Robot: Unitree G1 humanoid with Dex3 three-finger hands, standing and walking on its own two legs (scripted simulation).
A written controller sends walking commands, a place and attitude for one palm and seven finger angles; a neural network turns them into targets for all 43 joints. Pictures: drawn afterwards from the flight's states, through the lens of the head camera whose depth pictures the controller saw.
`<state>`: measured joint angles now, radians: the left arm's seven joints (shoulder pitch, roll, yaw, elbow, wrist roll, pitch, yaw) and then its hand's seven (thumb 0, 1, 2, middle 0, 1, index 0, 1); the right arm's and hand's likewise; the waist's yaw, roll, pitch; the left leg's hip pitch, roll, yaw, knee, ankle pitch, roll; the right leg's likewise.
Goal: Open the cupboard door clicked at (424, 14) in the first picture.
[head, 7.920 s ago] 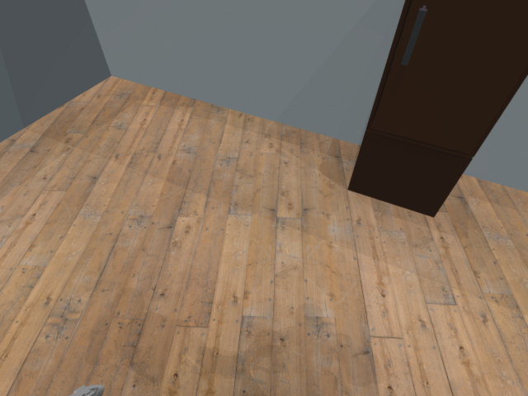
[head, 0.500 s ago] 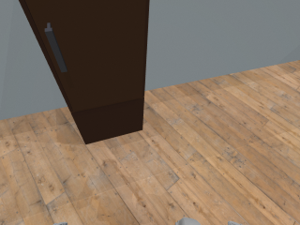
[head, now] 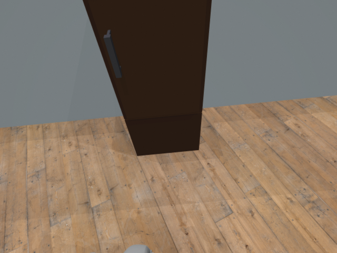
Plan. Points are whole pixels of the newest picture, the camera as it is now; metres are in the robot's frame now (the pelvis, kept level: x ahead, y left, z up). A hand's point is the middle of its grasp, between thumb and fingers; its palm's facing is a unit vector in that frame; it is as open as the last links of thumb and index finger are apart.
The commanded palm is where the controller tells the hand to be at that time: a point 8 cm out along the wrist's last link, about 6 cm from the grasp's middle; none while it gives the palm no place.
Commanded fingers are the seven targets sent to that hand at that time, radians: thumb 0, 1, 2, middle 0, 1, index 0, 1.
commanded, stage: take the last steps up to it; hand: left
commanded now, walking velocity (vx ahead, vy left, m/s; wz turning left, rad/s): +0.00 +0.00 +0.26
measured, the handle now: (114, 54) +0.79 +0.25 +0.05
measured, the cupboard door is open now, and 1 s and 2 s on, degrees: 0 0 0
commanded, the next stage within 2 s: come to a stop and stand still in 1.04 s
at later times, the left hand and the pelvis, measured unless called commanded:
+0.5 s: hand out of the picture +0.02 +0.24 -0.17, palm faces +0.12 -0.98 -0.18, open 7.4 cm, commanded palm none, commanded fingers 0.00 0.90 0.90 -0.20 -0.30 -0.20 -0.30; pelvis +0.03 +0.05 +0.00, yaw +4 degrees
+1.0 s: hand out of the picture +0.14 +0.17 -0.17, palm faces +0.16 -0.97 -0.16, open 7.3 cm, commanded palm none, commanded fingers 0.00 0.90 0.90 -0.20 -0.30 -0.20 -0.30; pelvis +0.17 +0.01 +0.00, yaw +6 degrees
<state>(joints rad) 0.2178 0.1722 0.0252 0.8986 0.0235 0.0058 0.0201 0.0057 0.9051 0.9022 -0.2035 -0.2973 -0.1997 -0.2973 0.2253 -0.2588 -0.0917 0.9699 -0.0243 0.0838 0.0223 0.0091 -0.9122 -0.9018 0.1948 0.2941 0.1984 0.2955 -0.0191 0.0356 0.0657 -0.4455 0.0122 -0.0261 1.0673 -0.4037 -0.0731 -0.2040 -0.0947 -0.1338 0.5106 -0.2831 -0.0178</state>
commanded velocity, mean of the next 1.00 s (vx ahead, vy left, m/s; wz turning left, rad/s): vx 0.25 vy -0.03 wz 0.05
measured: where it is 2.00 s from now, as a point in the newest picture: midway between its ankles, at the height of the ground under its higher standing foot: outside the picture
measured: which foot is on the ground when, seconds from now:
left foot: up 0.00-0.16, down 0.18-0.66, up 0.68-1.00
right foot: down 0.00-0.18, up 0.20-0.64, down 0.66-1.00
